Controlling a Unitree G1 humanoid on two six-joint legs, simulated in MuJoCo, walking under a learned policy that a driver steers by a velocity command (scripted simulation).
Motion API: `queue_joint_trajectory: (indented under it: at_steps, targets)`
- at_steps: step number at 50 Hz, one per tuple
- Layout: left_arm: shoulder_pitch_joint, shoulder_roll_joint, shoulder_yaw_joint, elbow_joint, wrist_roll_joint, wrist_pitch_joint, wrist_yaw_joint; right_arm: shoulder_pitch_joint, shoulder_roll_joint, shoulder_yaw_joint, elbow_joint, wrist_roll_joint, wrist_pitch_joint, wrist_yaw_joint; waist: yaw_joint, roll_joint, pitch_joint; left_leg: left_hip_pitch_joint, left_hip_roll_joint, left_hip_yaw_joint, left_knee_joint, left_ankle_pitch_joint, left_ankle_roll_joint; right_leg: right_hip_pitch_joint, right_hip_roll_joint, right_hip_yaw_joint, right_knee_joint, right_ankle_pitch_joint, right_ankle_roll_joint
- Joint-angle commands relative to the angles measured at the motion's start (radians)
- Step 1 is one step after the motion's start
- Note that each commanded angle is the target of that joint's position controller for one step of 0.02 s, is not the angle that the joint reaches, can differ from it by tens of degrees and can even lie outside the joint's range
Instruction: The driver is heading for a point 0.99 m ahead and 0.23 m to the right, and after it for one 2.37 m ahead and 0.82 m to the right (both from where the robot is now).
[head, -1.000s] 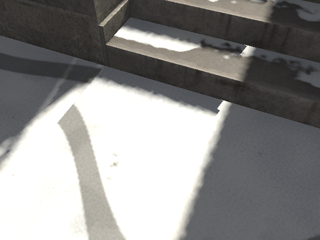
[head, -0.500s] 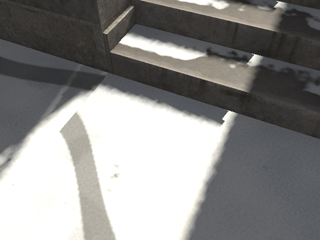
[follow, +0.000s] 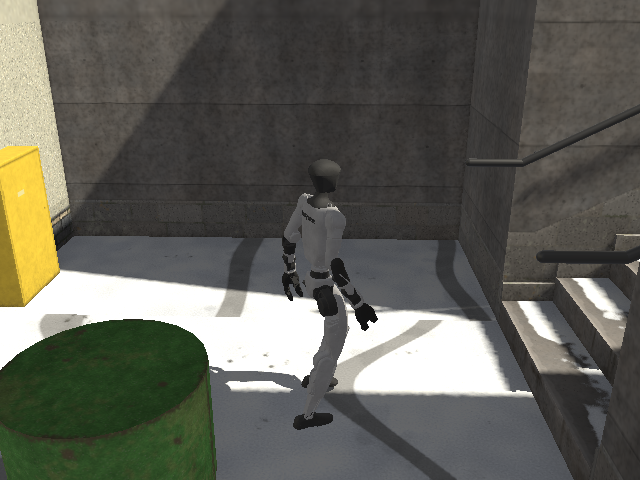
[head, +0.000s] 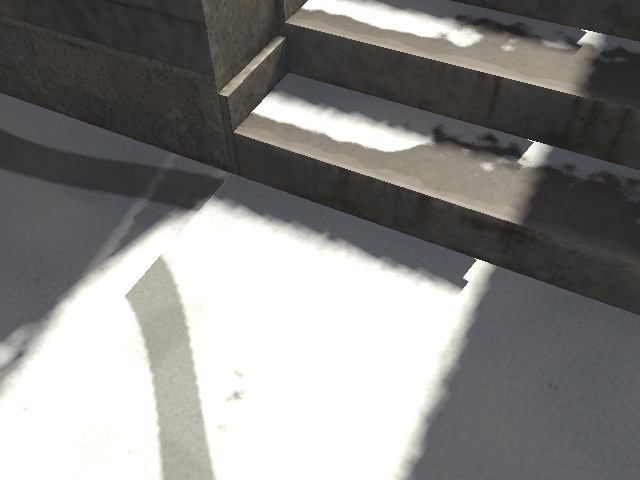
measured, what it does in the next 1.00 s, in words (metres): walks ahead, turning right: left foot, then right foot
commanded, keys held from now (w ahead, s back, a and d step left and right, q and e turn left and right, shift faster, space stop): w+shift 0.44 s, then w+e+shift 0.30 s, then e+shift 0.26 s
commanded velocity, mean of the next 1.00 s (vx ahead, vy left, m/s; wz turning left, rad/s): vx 0.84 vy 0.00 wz -0.35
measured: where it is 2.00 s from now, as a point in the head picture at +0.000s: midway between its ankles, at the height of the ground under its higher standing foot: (373, 307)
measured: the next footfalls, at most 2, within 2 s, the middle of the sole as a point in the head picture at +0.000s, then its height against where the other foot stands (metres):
left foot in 0.22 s outside the picture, level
right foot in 0.70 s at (356, 364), level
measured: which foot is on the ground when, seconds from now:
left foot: up 0.00-0.20, down 0.22-0.72, up 0.74-1.00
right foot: down 0.00-0.22, up 0.24-0.68, down 0.70-1.00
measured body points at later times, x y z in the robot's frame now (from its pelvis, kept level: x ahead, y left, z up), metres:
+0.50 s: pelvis +0.38 +0.08 +0.00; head +0.38 +0.07 +0.45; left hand +0.55 +0.31 -0.11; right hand +0.30 -0.17 -0.15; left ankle +0.29 +0.14 -0.74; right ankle +0.53 -0.07 -0.66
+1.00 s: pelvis +0.81 +0.03 +0.00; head +0.87 +0.00 +0.44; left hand +0.89 +0.31 -0.13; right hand +0.98 -0.26 -0.08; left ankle +1.05 +0.13 -0.68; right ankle +0.74 +0.02 -0.74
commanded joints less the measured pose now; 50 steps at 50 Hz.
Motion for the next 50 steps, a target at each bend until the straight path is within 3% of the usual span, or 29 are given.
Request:
queue_joint_trajectory:
  at_steps: [1,5,7,8,9,10,11,12,13,14,15,18,21,24,27,30,31,33,34,35,36,37,38,40,42,44,46,49,50]
  targets:
    - [0.059,0.119,0.018,-0.012,-0.009,-0.013,-0.001,-0.198,-0.034,0.002,-0.142,-0.009,-0.01,0.027,-0.007,-0.099,0.152,-0.419,0.06,-0.015,0.051,0.066,-0.013,0.152,-0.266,0.277,-0.218,-0.086,-0.174]
    - [0.035,0.137,0.017,-0.008,-0.015,-0.027,-0.011,-0.299,-0.019,0.023,-0.205,-0.004,0.008,0.04,-0.022,-0.132,0.223,-0.142,0.037,0.067,-0.201,0.186,0.003,-0.051,-0.228,0.108,-0.318,0.202,-0.165]
    - [0.029,0.173,0.021,-0.006,-0.021,-0.026,-0.016,-0.273,-0.041,0.02,-0.205,-0.002,0.016,0.029,-0.048,-0.134,0.206,-0.004,-0.001,0.11,-0.251,0.154,0.054,-0.031,-0.236,0.036,-0.25,0.55,-0.147]
    - [0.038,0.191,0.023,-0.002,-0.023,-0.024,-0.015,-0.217,-0.06,0.012,-0.193,-0.004,0.018,0.017,-0.077,-0.147,0.159,0.086,-0.039,0.133,-0.247,0.118,0.073,-0.001,-0.243,0.001,-0.133,0.853,-0.139]
    - [0.035,0.213,0.027,0.001,-0.019,-0.018,-0.012,-0.079,-0.091,-0.001,-0.158,-0.002,0.017,0.004,-0.144,-0.157,0.074,0.238,-0.077,0.143,-0.236,0.082,0.088,0.001,-0.246,-0.029,0.058,1.079,-0.125]
    - [0.021,0.229,0.031,0.001,-0.016,-0.009,-0.004,0.135,-0.121,-0.02,-0.095,-0.002,0.013,-0.012,-0.246,-0.145,-0.036,0.482,-0.105,0.142,-0.269,0.061,0.1,-0.073,-0.224,-0.047,0.314,1.125,-0.104]
    - [-0.007,0.225,0.03,-0.011,-0.011,-0.004,-0.001,0.322,-0.187,-0.045,-0.039,-0.013,0.005,-0.027,-0.338,-0.091,-0.129,0.768,-0.017,0.03,-0.282,-0.046,0.109,-0.305,-0.164,-0.04,0.645,0.893,-0.094]
    - [0.054,0.038,-0.008,-0.064,-0.036,-0.009,-0.02,0.394,-0.31,-0.063,-0.014,-0.04,-0.009,-0.029,-0.258,0.251,-0.256,0.955,0.298,-0.504,-0.497,-0.585,0.167,-0.612,0.011,-0.002,1.084,-0.001,-0.073]
    - [0.007,0.093,0.006,-0.094,-0.049,-0.032,-0.023,0.329,-0.279,-0.052,-0.018,-0.013,-0.015,-0.015,-0.225,0.235,-0.275,0.855,0.352,-0.9,-0.76,-0.736,0.156,-0.696,0.057,0.188,1.211,-0.105,-0.119]
    - [-0.09,0.137,0.018,-0.133,-0.052,-0.031,-0.021,0.194,-0.225,-0.038,-0.02,-0.014,-0.018,-0.013,-0.154,0.152,-0.071,0.717,0.332,-0.759,-0.752,-0.626,0.137,-0.787,-0.019,0.141,1.241,0.013,-0.131]
    - [-0.129,0.138,0.015,-0.139,-0.04,-0.031,-0.024,0.144,-0.154,-0.022,-0.025,-0.005,-0.029,-0.01,-0.133,0.023,-0.007,0.571,0.308,-0.6,-0.73,-0.428,0.14,-0.756,-0.075,0.112,1.189,0.104,-0.13]
    - [-0.103,0.058,-0.002,-0.147,0.004,0.012,-0.05,0.106,-0.059,0.015,0.008,0.006,-0.048,-0.016,-0.022,0.048,0.056,0.297,0.21,-0.366,-0.784,-0.274,0.107,-0.621,-0.141,0.106,1.057,0.126,-0.094]
    - [-0.244,0.062,-0.012,-0.216,0.004,0.043,-0.063,0.168,-0.071,0.022,0.029,0.017,-0.067,-0.027,-0.02,0.033,0.16,0.262,0.176,-0.26,-0.871,-0.158,0.123,-0.752,-0.17,0.059,0.955,0.21,-0.049]
    - [-0.407,0.079,-0.021,-0.278,-0.011,0.041,-0.069,0.226,-0.077,0.025,0.029,0.02,-0.081,-0.021,-0.057,-0.001,0.209,0.286,0.12,-0.087,-0.925,0.091,0.103,-0.766,-0.139,-0.002,0.694,0.365,-0.043]
    - [-0.5,0.07,-0.033,-0.31,-0.037,0.034,-0.082,0.29,-0.096,0.026,0.051,0.033,-0.108,-0.03,-0.084,-0.005,0.221,0.327,0.129,0.056,-1.011,0.357,0.048,-0.608,-0.076,-0.059,0.466,0.528,-0.091]
    - [-0.525,0.092,-0.033,-0.312,-0.03,0.03,-0.077,0.335,-0.108,0.035,0.066,0.028,-0.104,-0.05,-0.085,0.02,0.174,0.571,0.141,0.152,-0.919,0.909,-0.003,-0.572,0.012,-0.149,0.356,0.53,-0.138]
    - [-0.517,0.107,-0.029,-0.309,-0.028,0.03,-0.072,0.347,-0.142,0.027,0.063,0.018,-0.093,-0.063,-0.081,0.057,0.13,0.648,0.149,0.171,-0.836,1.14,-0.022,-0.549,0.058,-0.188,0.344,0.473,-0.145]
    - [-0.363,0.157,-0.013,-0.28,-0.028,0.029,-0.067,0.341,-0.203,0.011,0.059,-0.008,-0.058,-0.091,0.014,0.123,0.013,0.727,0.181,0.182,-0.53,1.459,-0.046,-0.398,0.135,-0.208,0.339,0.33,-0.17]
    - [-0.174,0.202,0.006,-0.229,-0.033,0.031,-0.062,0.303,-0.232,0.0,0.044,-0.021,-0.04,-0.097,0.103,0.15,-0.08,0.701,0.194,0.176,-0.277,1.503,-0.042,-0.233,0.156,-0.193,0.343,0.238,-0.193]
    - [0.036,0.246,0.034,-0.17,-0.024,0.03,-0.05,0.236,-0.245,-0.008,0.018,-0.023,-0.029,-0.095,0.198,0.127,-0.14,0.57,0.194,0.173,0.045,1.382,-0.042,-0.027,0.126,-0.125,0.27,0.22,-0.236]
    - [0.075,0.275,0.053,-0.154,-0.02,0.043,-0.03,0.201,-0.163,0.01,-0.005,-0.036,-0.043,-0.072,0.161,0.014,-0.149,0.268,0.096,0.142,0.372,0.511,-0.014,0.179,-0.009,0.059,0.363,0.041,-0.265]
    - [-0.019,0.391,0.082,-0.18,0.014,0.056,-0.027,0.226,-0.056,0.035,-0.112,0.02,-0.067,-0.052,0.028,-0.32,-0.217,-0.28,-0.089,0.017,0.786,-0.233,-0.089,0.463,-0.262,0.716,0.194,-0.09,-0.512]
    - [-0.038,0.342,0.081,-0.196,-0.006,0.06,-0.028,0.121,-0.119,0.042,-0.143,0.021,-0.095,-0.056,0.061,-0.071,-0.206,-0.348,-0.026,-0.144,0.727,-0.086,-0.045,0.425,-0.259,0.824,0.026,-0.043,-0.458]
    - [-0.122,0.258,0.062,-0.192,-0.021,0.046,-0.025,0.069,-0.128,0.049,-0.157,0.015,-0.105,-0.054,-0.045,0.115,0.012,-0.207,0.038,-0.129,0.502,0.02,-0.05,0.055,-0.215,0.581,-0.012,0.427,-0.374]
    - [-0.166,0.228,0.04,-0.211,-0.028,0.031,-0.018,0.07,-0.121,0.055,-0.168,-0.023,-0.054,-0.06,-0.107,0.169,0.058,-0.075,0.075,-0.118,0.391,-0.044,-0.103,-0.148,-0.159,0.422,0.01,0.827,-0.336]
    - [-0.168,0.263,0.043,-0.217,-0.046,0.019,-0.021,0.037,-0.104,0.064,-0.216,-0.037,-0.024,-0.053,-0.126,0.11,0.063,0.0,0.068,-0.073,0.193,-0.052,-0.132,-0.259,-0.062,0.305,0.031,1.047,-0.293]
    - [-0.123,0.282,0.051,-0.212,-0.051,0.028,-0.02,-0.049,-0.095,0.076,-0.261,-0.013,-0.014,-0.051,-0.094,0.01,0.035,0.035,0.01,-0.015,0.023,0.053,-0.13,-0.276,0.027,0.233,0.075,1.175,-0.221]
    - [-0.064,0.265,0.054,-0.207,-0.055,0.046,-0.015,-0.152,-0.096,0.092,-0.301,0.009,-0.006,-0.066,-0.022,-0.055,-0.012,0.137,-0.064,0.019,-0.254,0.297,-0.116,-0.269,0.107,0.217,0.158,1.058,-0.084]
    - [-0.065,0.253,0.052,-0.203,-0.041,0.047,-0.009,-0.117,-0.076,0.1,-0.285,0.015,-0.002,-0.077,-0.025,-0.11,-0.05,0.196,-0.083,0.012,-0.268,0.311,-0.112,-0.259,0.094,0.247,0.209,1.026,-0.069]
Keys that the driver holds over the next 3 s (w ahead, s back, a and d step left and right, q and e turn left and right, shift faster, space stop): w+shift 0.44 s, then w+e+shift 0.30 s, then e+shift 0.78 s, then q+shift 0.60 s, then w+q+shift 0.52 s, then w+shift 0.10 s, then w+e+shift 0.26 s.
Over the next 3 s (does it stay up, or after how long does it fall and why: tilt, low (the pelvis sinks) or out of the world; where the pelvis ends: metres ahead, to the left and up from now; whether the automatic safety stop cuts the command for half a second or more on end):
stays up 1.28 -0.07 0.11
